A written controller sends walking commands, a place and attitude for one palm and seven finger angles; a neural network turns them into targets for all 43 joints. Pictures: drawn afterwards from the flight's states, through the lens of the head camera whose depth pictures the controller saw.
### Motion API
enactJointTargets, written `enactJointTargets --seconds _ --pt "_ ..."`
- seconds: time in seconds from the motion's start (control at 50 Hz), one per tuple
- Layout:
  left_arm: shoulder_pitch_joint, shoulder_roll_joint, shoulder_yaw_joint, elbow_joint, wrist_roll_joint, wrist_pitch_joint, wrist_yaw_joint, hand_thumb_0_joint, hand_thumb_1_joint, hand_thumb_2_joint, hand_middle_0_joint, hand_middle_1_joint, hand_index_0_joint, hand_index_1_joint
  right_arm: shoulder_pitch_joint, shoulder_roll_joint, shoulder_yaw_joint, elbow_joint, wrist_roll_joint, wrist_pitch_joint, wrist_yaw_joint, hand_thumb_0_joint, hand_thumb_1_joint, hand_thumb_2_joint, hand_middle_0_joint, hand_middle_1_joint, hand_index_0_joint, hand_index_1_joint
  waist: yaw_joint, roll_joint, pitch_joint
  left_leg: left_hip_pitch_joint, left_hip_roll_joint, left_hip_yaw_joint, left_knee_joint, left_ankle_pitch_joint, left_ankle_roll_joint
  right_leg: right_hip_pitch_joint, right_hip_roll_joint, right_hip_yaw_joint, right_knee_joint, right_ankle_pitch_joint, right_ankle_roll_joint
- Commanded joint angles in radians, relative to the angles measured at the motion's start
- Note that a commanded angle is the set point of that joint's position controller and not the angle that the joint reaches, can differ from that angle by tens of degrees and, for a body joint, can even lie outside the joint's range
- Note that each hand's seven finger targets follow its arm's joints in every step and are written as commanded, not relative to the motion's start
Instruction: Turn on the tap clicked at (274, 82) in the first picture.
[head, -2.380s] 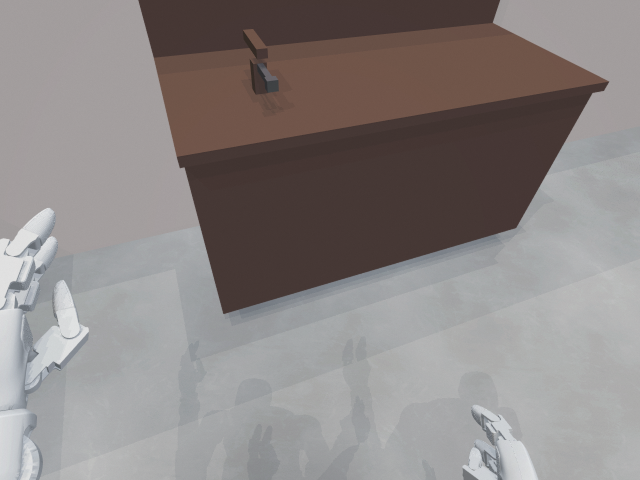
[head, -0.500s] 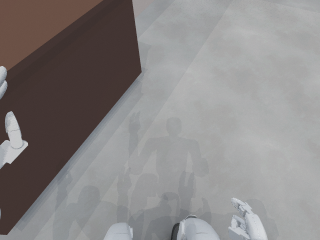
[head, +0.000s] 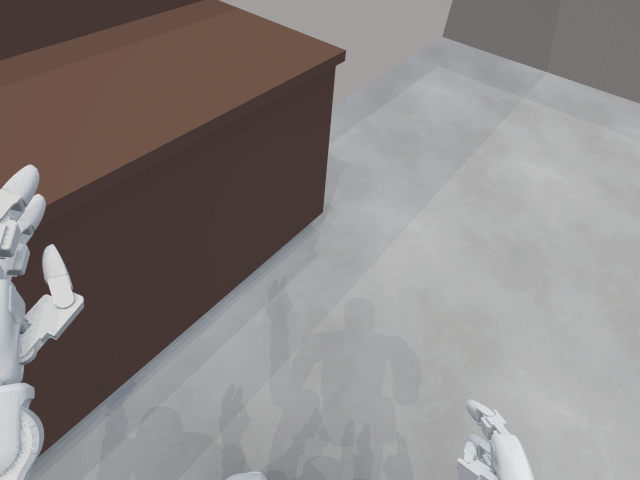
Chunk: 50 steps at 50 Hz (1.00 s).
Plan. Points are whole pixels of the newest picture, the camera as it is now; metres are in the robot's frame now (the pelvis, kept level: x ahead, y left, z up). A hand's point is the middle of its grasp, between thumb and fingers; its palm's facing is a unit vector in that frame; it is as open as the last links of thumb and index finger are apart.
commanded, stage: turn to face it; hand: left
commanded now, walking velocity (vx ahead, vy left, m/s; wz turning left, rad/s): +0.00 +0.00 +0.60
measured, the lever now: out of the picture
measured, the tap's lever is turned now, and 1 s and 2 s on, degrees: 0 0 0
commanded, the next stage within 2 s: take the last steps up to it in 0.76 s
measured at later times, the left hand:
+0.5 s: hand (40, 461) +0.11 +0.20 +0.19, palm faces +0.61 -0.68 -0.41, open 7.4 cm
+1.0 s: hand out of the picture -0.05 +0.21 +0.21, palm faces +0.79 -0.51 -0.35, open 7.4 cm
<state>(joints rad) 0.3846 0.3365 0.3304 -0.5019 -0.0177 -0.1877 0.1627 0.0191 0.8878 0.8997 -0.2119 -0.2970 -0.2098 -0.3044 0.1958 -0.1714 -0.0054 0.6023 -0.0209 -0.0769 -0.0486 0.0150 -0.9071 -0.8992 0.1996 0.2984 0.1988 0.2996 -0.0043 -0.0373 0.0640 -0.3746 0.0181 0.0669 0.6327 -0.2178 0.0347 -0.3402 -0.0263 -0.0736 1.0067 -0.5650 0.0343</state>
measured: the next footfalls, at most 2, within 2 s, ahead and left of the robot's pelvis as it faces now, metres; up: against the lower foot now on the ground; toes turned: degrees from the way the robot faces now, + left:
right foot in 0.28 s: +0.00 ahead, -0.17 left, +0.00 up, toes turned +5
left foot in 0.68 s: -0.09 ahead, +0.03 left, +0.00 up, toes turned +28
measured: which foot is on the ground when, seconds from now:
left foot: down 0.00-0.28, up 0.30-0.66, down 0.68-1.00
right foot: up 0.00-0.26, down 0.28-0.68, up 0.70-1.00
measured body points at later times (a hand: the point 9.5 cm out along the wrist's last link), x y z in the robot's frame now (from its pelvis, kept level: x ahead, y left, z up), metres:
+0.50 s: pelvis -0.04 -0.09 +0.02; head -0.02 -0.10 +0.47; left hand +0.07 +0.23 +0.21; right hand +0.18 -0.29 -0.08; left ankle -0.07 +0.06 -0.65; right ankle -0.04 -0.17 -0.72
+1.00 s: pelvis -0.11 -0.10 +0.02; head -0.12 -0.09 +0.47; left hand -0.10 +0.24 +0.22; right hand +0.14 -0.18 -0.06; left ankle -0.12 +0.01 -0.72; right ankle -0.03 -0.21 -0.68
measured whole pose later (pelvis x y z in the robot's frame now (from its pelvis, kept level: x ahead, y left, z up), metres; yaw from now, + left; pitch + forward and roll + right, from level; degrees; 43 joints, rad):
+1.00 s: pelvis -0.11 -0.10 +0.02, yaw +28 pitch -2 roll -2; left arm 0.47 0.36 0.35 -0.52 -0.04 -0.20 0.16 0.02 0.89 0.90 -0.21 -0.30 -0.21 -0.30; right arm 0.22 -0.13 0.05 0.61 0.00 -0.11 -0.02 0.01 -0.90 -0.90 0.21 0.30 0.21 0.30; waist 0.03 0.03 0.00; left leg -0.26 0.03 -0.01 0.49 -0.20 0.03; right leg -0.36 -0.03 -0.07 0.80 -0.41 0.06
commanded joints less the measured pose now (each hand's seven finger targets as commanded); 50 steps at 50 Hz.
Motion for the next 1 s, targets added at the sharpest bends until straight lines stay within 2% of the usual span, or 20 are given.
enactJointTargets --seconds 0.0,0.1,0.2,0.22,0.24,0.26,0.28,0.3,0.34,0.4,0.52,0.58,0.62,0.64,0.66,0.68,0.74,0.8,0.88,0.98 --pt "-0.040 0.264 0.190 -0.448 -0.009 -0.100 0.021 0.000 0.900 0.900 -0.200 -0.300 -0.200 -0.300 -0.046 -0.156 -0.063 -0.151 0.012 -0.073 0.007 0.000 -0.900 -0.900 0.200 0.300 0.200 0.300 0.009 0.310 -0.220 0.153 0.253 -0.326 -0.261 0.231 0.120 -0.035 -0.010 0.062 -0.001 0.045 0.019" --pt "0.163 0.156 0.171 -0.255 -0.056 -0.037 0.005 0.000 0.900 0.900 -0.200 -0.300 -0.200 -0.300 -0.026 -0.142 -0.057 -0.163 0.031 -0.057 0.015 0.000 -0.900 -0.900 0.200 0.300 0.200 0.300 -0.018 0.292 -0.220 0.126 0.203 -0.320 -0.322 0.062 0.090 0.015 0.047 -0.006 -0.158 0.067 0.042" --pt "0.086 0.144 0.128 -0.189 -0.055 0.003 -0.012 0.000 0.900 0.900 -0.200 -0.300 -0.200 -0.300 -0.036 -0.141 -0.047 -0.158 0.040 -0.042 0.008 0.000 -0.900 -0.900 0.200 0.300 0.200 0.300 0.000 0.251 -0.181 0.097 0.151 -0.286 -0.285 0.055 0.066 0.134 0.066 -0.031 -0.481 0.114 0.027" --pt "0.065 0.140 0.110 -0.188 -0.050 0.006 -0.016 0.000 0.900 0.900 -0.200 -0.300 -0.200 -0.300 -0.044 -0.132 -0.040 -0.161 0.040 -0.039 0.009 0.000 -0.900 -0.900 0.200 0.300 0.200 0.300 0.012 0.210 -0.179 0.059 0.120 -0.262 -0.218 0.013 0.042 0.188 0.027 -0.006 -0.623 0.188 0.005" --pt "0.041 0.164 0.106 -0.188 -0.040 0.016 -0.015 0.000 0.900 0.900 -0.200 -0.300 -0.200 -0.300 -0.048 -0.111 -0.034 -0.164 0.045 -0.033 0.009 0.000 -0.900 -0.900 0.200 0.300 0.200 0.300 0.014 0.063 -0.162 -0.036 0.061 -0.188 -0.087 -0.129 -0.002 0.237 -0.104 0.101 -0.740 0.262 -0.044" --pt "0.001 0.231 0.125 -0.192 -0.032 0.028 -0.006 0.000 0.900 0.900 -0.200 -0.300 -0.200 -0.300 -0.077 -0.083 -0.026 -0.175 0.042 -0.025 0.005 0.000 -0.900 -0.900 0.200 0.300 0.200 0.300 0.016 -0.222 -0.114 -0.210 -0.048 -0.058 0.221 -0.263 -0.070 0.229 -0.361 0.393 -0.812 0.269 -0.137" --pt "-0.090 0.249 0.125 -0.200 -0.045 0.025 0.005 0.000 0.900 0.900 -0.200 -0.300 -0.200 -0.300 -0.114 -0.117 -0.027 -0.159 0.033 -0.039 -0.007 0.000 -0.900 -0.900 0.200 0.300 0.200 0.300 0.022 -0.202 -0.082 -0.243 -0.036 -0.081 0.468 -0.295 -0.086 0.124 -0.453 0.409 -0.810 0.409 -0.163" --pt "-0.169 0.241 0.115 -0.253 -0.040 0.023 0.011 0.000 0.900 0.900 -0.200 -0.300 -0.200 -0.300 -0.133 -0.128 -0.035 -0.144 0.038 -0.049 -0.014 0.000 -0.900 -0.900 0.200 0.300 0.200 0.300 0.017 -0.166 -0.112 -0.204 -0.011 -0.126 0.554 -0.263 -0.080 0.079 -0.424 0.329 -0.783 0.441 -0.150" --pt "-0.080 0.238 0.124 -0.231 -0.023 0.008 0.003 0.000 0.900 0.900 -0.200 -0.300 -0.200 -0.300 -0.141 -0.104 -0.019 -0.150 0.028 -0.041 -0.025 0.000 -0.900 -0.900 0.200 0.300 0.200 0.300 0.007 -0.090 -0.063 -0.220 0.018 -0.070 0.612 -0.176 -0.101 0.110 -0.330 0.138 -0.701 0.672 -0.138" --pt "-0.081 0.244 0.134 -0.194 -0.011 -0.016 0.012 0.000 0.900 0.900 -0.200 -0.300 -0.200 -0.300 -0.152 -0.091 -0.009 -0.143 0.026 -0.027 -0.052 0.000 -0.900 -0.900 0.200 0.300 0.200 0.300 0.007 -0.076 -0.076 -0.173 0.026 -0.001 0.439 -0.169 -0.100 0.205 -0.290 -0.012 -0.655 0.910 -0.101" --pt "0.121 0.205 0.173 -0.177 -0.024 -0.026 0.035 0.000 0.900 0.900 -0.200 -0.300 -0.200 -0.300 -0.083 -0.102 -0.033 -0.198 0.018 -0.015 -0.052 0.000 -0.900 -0.900 0.200 0.300 0.200 0.300 0.047 -0.137 -0.189 -0.118 0.015 0.081 0.134 -0.211 -0.074 0.380 -0.318 0.016 -0.580 1.045 -0.142" --pt "0.136 0.190 0.171 -0.215 -0.028 -0.030 0.043 0.000 0.900 0.900 -0.200 -0.300 -0.200 -0.300 -0.048 -0.112 -0.039 -0.207 0.016 -0.003 -0.042 0.000 -0.900 -0.900 0.200 0.300 0.200 0.300 0.034 -0.155 -0.246 -0.060 -0.003 0.086 -0.020 -0.186 -0.066 0.411 -0.319 0.013 -0.503 1.081 -0.141" --pt "0.113 0.176 0.145 -0.248 -0.035 -0.030 0.044 0.000 0.900 0.900 -0.200 -0.300 -0.200 -0.300 -0.019 -0.117 -0.043 -0.204 0.020 0.003 -0.041 0.000 -0.900 -0.900 0.200 0.300 0.200 0.300 -0.017 -0.096 -0.294 0.133 -0.025 0.088 -0.213 -0.004 -0.051 0.336 -0.271 -0.036 -0.355 1.054 -0.076" --pt "0.091 0.185 0.140 -0.280 -0.041 -0.038 0.045 0.000 0.900 0.900 -0.200 -0.300 -0.200 -0.300 -0.016 -0.131 -0.050 -0.209 0.021 0.004 -0.044 0.000 -0.900 -0.900 0.200 0.300 0.200 0.300 -0.037 -0.008 -0.312 0.278 0.043 0.020 -0.246 0.243 -0.021 0.212 -0.211 -0.071 -0.210 0.915 -0.027" --pt "0.087 0.188 0.129 -0.328 -0.051 -0.053 0.042 0.000 0.900 0.900 -0.200 -0.300 -0.200 -0.300 -0.033 -0.167 -0.058 -0.221 0.020 -0.010 -0.040 0.000 -0.900 -0.900 0.200 0.300 0.200 0.300 -0.027 0.243 -0.286 0.432 0.261 -0.269 -0.241 0.745 0.084 -0.074 -0.080 -0.078 -0.051 0.355 0.032" --pt "0.092 0.205 0.133 -0.333 -0.030 -0.074 0.034 0.000 0.900 0.900 -0.200 -0.300 -0.200 -0.300 -0.010 -0.162 -0.057 -0.211 0.022 -0.024 -0.022 0.000 -0.900 -0.900 0.200 0.300 0.200 0.300 -0.002 0.325 -0.270 0.492 0.392 -0.426 -0.212 1.046 0.183 -0.228 -0.036 -0.002 0.065 -0.085 0.024" --pt "0.015 0.221 0.132 -0.368 0.001 -0.079 0.020 0.000 0.900 0.900 -0.200 -0.300 -0.200 -0.300 -0.045 -0.159 -0.053 -0.159 0.017 -0.055 0.001 0.000 -0.900 -0.900 0.200 0.300 0.200 0.300 -0.006 0.246 -0.167 0.356 0.316 -0.322 -0.219 0.764 0.163 -0.262 -0.058 0.059 0.077 0.027 0.022" --pt "0.036 0.213 0.135 -0.372 -0.011 -0.072 0.018 0.000 0.900 0.900 -0.200 -0.300 -0.200 -0.300 -0.038 -0.157 -0.050 -0.143 0.027 -0.077 0.013 0.000 -0.900 -0.900 0.200 0.300 0.200 0.300 0.002 0.299 -0.145 0.207 0.200 -0.151 -0.258 0.505 0.100 -0.105 -0.020 0.002 -0.057 0.196 0.031" --pt "0.041 0.145 0.086 -0.249 -0.029 -0.057 0.005 0.000 0.900 0.900 -0.200 -0.300 -0.200 -0.300 -0.042 -0.152 -0.040 -0.127 0.028 -0.079 0.012 0.000 -0.900 -0.900 0.200 0.300 0.200 0.300 -0.011 0.324 -0.107 0.079 0.197 -0.188 -0.358 0.104 0.104 -0.011 0.008 -0.016 -0.135 0.190 0.036" --pt "-0.049 0.136 0.066 -0.096 -0.015 -0.045 0.004 0.000 0.900 0.900 -0.200 -0.300 -0.200 -0.300 -0.075 -0.147 -0.026 -0.109 0.024 -0.068 -0.006 0.000 -0.900 -0.900 0.200 0.300 0.200 0.300 0.010 0.251 -0.072 -0.057 0.202 -0.265 -0.412 -0.446 0.122 0.130 0.040 -0.060 -0.325 0.115 0.020"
